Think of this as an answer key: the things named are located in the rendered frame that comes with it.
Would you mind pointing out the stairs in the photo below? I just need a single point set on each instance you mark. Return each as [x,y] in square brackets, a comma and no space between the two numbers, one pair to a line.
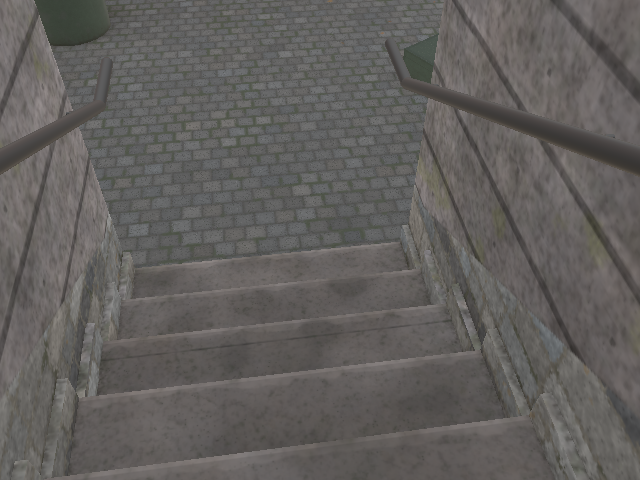
[327,364]

